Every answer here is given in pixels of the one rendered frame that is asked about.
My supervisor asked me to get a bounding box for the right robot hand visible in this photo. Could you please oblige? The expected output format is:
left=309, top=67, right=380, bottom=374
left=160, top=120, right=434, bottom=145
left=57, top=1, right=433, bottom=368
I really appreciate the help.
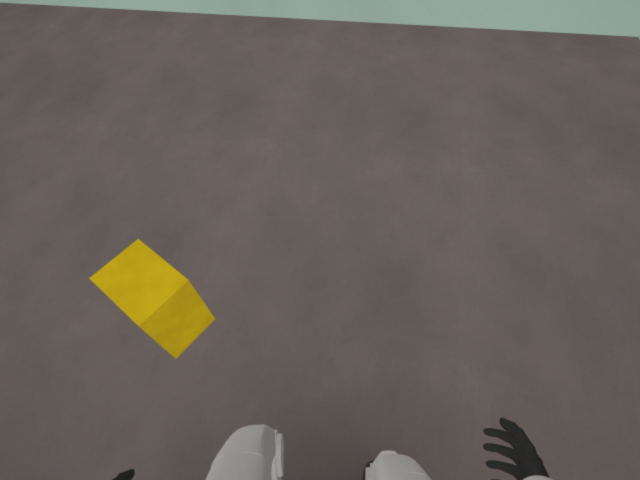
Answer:
left=483, top=418, right=550, bottom=480

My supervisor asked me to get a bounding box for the carton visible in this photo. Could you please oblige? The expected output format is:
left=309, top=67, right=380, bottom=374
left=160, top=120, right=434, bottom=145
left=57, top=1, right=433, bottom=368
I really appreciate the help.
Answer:
left=89, top=239, right=215, bottom=359

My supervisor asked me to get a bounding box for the right robot shin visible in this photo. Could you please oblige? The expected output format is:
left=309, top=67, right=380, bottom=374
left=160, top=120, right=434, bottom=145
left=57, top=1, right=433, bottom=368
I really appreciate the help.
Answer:
left=374, top=450, right=397, bottom=461

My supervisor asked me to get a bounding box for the right robot thigh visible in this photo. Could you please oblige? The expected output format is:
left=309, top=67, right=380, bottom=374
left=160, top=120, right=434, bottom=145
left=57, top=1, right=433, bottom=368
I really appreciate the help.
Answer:
left=365, top=454, right=432, bottom=480

